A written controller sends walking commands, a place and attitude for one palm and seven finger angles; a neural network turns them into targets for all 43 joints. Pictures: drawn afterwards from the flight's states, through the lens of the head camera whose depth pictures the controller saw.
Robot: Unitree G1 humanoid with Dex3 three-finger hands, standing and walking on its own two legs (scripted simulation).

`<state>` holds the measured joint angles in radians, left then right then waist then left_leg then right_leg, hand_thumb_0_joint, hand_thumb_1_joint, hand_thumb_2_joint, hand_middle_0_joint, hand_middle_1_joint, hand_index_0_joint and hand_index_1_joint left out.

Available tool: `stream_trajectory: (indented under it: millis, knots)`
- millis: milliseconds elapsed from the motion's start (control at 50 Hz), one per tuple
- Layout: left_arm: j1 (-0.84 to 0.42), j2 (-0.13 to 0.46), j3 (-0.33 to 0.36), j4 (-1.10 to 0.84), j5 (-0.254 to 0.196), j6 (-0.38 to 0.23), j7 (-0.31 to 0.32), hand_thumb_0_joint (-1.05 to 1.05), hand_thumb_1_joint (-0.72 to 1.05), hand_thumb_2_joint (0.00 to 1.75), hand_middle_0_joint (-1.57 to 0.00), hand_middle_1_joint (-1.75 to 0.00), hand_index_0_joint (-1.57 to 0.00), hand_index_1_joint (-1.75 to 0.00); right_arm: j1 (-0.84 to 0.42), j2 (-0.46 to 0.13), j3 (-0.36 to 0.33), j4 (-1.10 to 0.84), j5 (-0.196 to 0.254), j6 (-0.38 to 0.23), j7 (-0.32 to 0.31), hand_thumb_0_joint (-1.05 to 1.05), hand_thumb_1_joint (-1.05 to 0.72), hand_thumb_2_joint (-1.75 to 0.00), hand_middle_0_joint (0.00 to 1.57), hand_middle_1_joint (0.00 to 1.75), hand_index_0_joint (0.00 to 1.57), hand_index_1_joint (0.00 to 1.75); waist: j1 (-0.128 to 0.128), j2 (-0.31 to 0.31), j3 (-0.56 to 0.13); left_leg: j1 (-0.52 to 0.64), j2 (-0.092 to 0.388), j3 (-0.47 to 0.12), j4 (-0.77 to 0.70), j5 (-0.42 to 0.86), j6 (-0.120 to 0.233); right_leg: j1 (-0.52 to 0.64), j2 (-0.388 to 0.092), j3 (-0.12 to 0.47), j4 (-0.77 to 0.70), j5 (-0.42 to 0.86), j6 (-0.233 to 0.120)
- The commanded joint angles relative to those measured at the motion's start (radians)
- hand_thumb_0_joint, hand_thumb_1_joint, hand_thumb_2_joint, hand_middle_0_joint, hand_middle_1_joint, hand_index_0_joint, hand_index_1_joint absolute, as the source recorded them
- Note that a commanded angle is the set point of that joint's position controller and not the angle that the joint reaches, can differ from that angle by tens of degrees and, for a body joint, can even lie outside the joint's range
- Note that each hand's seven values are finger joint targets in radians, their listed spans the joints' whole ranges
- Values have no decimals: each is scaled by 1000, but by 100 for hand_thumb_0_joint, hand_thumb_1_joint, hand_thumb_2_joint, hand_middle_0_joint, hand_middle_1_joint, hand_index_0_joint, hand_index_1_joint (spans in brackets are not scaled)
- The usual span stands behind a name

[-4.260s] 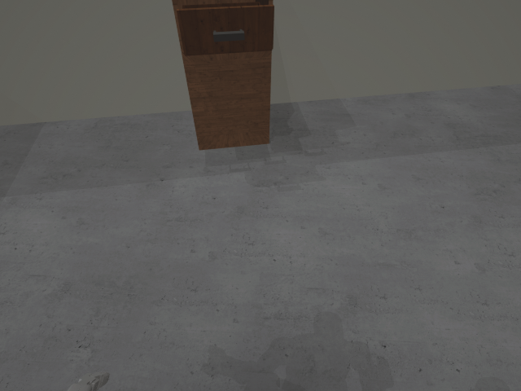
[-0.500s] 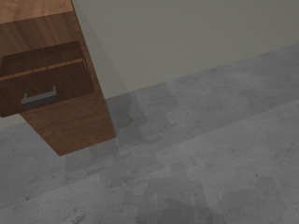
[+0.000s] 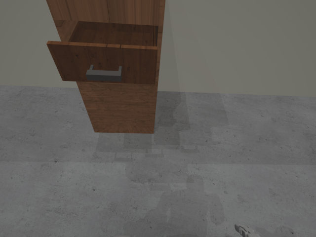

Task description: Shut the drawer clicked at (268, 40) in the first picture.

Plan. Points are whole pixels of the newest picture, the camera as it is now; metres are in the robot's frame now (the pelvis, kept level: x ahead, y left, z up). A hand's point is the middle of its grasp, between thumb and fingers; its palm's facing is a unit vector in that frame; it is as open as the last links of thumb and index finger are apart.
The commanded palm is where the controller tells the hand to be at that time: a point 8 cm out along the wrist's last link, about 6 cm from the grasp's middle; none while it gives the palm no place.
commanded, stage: take the last steps up to it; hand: left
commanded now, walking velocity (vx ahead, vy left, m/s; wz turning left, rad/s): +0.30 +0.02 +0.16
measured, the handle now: (105, 71) +0.65 +0.27 -0.02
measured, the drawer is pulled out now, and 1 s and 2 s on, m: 0.16 0.16 0.16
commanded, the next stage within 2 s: come to a stop and stand still in 0.88 s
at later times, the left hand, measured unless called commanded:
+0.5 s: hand out of the picture +0.08 +0.15 -0.14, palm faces +0.14 -0.96 -0.23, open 7.3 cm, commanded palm none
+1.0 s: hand out of the picture +0.11 +0.19 -0.18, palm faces +0.17 -0.97 -0.14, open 7.4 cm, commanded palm none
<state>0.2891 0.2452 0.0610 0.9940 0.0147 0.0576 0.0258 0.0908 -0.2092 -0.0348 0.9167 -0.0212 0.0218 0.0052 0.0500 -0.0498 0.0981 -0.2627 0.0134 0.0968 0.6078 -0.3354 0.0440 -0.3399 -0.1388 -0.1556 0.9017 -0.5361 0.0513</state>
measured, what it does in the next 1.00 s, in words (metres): walks ahead: right foot, then left foot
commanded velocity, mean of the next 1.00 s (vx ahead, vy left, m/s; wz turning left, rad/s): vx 0.23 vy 0.00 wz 0.05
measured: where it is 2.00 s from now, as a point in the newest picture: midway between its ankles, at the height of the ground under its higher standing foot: outside the picture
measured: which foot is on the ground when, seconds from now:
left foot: down 0.00-0.38, up 0.40-0.86, down 0.88-1.00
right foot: up 0.00-0.36, down 0.38-0.88, up 0.90-1.00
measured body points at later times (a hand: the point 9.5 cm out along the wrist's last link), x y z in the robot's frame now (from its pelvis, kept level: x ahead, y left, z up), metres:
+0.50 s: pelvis +0.06 -0.03 +0.01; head +0.05 -0.06 +0.46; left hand +0.08 +0.20 -0.13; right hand +0.04 -0.27 -0.16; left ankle +0.02 +0.09 -0.67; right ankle +0.06 -0.12 -0.73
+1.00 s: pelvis +0.19 +0.04 +0.00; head +0.21 +0.06 +0.45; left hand +0.10 +0.24 -0.16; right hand +0.30 -0.18 -0.14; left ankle +0.23 +0.13 -0.73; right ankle +0.12 -0.09 -0.65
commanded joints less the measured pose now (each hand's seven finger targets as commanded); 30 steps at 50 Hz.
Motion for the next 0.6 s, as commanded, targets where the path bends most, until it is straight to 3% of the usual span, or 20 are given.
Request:
stream_trajectory:
  millis: [0,20,60,120,220,280,320,340,360,380,400,420,440,460,500,580]
  knots:
    - [-48,65,13,-81,2,-24,-2,0,90,90,-20,-30,-20,-30,74,-179,-34,-21,1,-9,-31,0,-90,-90,20,30,20,30,-60,244,-109,161,267,-236,-248,704,133,-165,17,132,218,59,18]
    - [-19,62,11,-63,3,-29,-10,0,90,90,-20,-30,-20,-30,72,-166,-30,-20,3,-16,-30,0,-90,-90,20,30,20,30,-50,232,-129,181,243,-213,-258,637,124,-159,25,120,216,96,17]
    - [-4,52,7,-44,6,-33,-19,0,90,90,-20,-30,-20,-30,108,-158,-30,-6,3,-28,-28,0,-90,-90,20,30,20,30,-55,208,-133,195,218,-203,-299,482,115,-156,39,106,191,136,17]
    - [-38,46,0,-44,11,-41,-26,0,90,90,-20,-30,-20,-30,170,-146,-32,21,3,-38,-26,0,-90,-90,20,30,20,30,-74,193,-89,205,226,-255,-362,245,135,-184,40,101,109,144,13]
    - [-111,17,-11,-63,13,-56,-34,0,90,90,-20,-30,-20,-30,223,-135,-39,58,-6,-45,-24,0,-90,-90,20,30,20,30,-94,173,-5,135,236,-307,-413,4,151,-128,45,85,-121,114,-4]
    - [-78,0,-10,-52,11,-66,-37,0,90,90,-20,-30,-20,-30,218,-137,-40,70,-8,-45,-22,0,-90,-90,20,30,20,30,-71,186,2,48,228,-309,-397,-79,137,-4,72,68,-245,142,-16]
    - [32,10,-2,-7,13,-77,-35,0,90,90,-20,-30,-20,-30,190,-119,-34,79,-1,-46,-21,0,-90,-90,20,30,20,30,-12,111,-33,-56,180,-264,-287,-135,92,213,94,56,-416,250,-21]
    - [107,41,6,17,17,-89,-29,0,90,90,-20,-30,-20,-30,183,-85,-28,81,4,-49,-19,0,-90,-90,20,30,20,30,24,16,-46,-166,112,-202,-149,-174,52,350,42,133,-508,201,-35]
    - [191,121,22,42,27,-100,-19,0,90,90,-20,-30,-20,-30,185,-22,-14,62,14,-54,-14,0,-90,-90,20,30,20,30,54,-232,-60,-342,-12,-58,128,-203,-3,455,-173,426,-659,6,-104]
    - [246,165,29,45,12,-96,-12,0,90,90,-20,-30,-20,-30,128,-53,-20,23,2,-50,-7,0,-90,-90,20,30,20,30,80,-267,-28,-411,-10,-65,314,-259,-9,381,-308,636,-787,-132,-189]
    - [203,140,24,38,6,-100,-7,0,90,90,-20,-30,-20,-30,125,-84,-34,34,-6,-46,-1,0,-90,-90,20,30,20,30,49,-173,11,-414,28,-114,415,-175,-7,286,-296,629,-822,-229,-211]
    - [145,108,22,34,4,-104,-3,0,90,90,-20,-30,-20,-30,144,-75,-40,55,-6,-39,4,0,-90,-90,20,30,20,30,17,-191,36,-406,51,-114,466,-100,-5,239,-267,573,-826,-214,-191]
    - [111,69,10,26,5,-107,-3,0,90,90,-20,-30,-20,-30,155,-69,-40,73,-7,-37,7,0,-90,-90,20,30,20,30,-5,-125,66,-391,72,-116,492,-40,-12,185,-245,509,-818,-140,-178]
    - [81,39,1,19,5,-114,-2,0,90,90,-20,-30,-20,-30,185,-52,-39,92,-8,-33,10,0,-90,-90,20,30,20,30,-32,-67,69,-366,88,-113,491,23,-23,157,-210,407,-802,-23,-166]
    - [94,6,-8,31,3,-125,-4,0,90,90,-20,-30,-20,-30,222,-11,-33,119,-8,-27,13,0,-90,-90,20,30,20,30,-51,-27,62,-332,85,-83,477,103,-43,150,-145,256,-782,188,-147]
    - [160,-3,-17,67,2,-140,-4,0,90,90,-20,-30,-20,-30,202,0,-33,115,-2,-25,14,0,-90,-90,20,30,20,30,-46,-63,48,-356,94,-57,412,169,-64,210,-122,173,-771,415,-159]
